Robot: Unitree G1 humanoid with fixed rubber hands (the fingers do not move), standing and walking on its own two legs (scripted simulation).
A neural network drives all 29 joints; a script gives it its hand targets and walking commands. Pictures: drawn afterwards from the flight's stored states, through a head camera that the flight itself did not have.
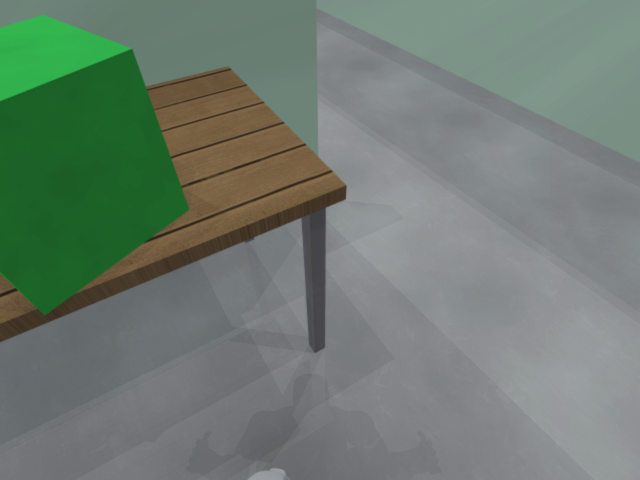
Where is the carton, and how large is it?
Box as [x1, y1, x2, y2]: [0, 15, 188, 314]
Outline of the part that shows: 41,15 0,28 0,273 39,310 45,314 188,209 132,49 44,15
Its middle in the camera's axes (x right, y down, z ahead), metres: -0.42 -0.12 +0.58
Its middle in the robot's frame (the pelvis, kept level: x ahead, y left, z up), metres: +0.54 +0.43 +0.12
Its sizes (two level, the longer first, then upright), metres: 0.280 0.220 0.290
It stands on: a table, 0.72 m high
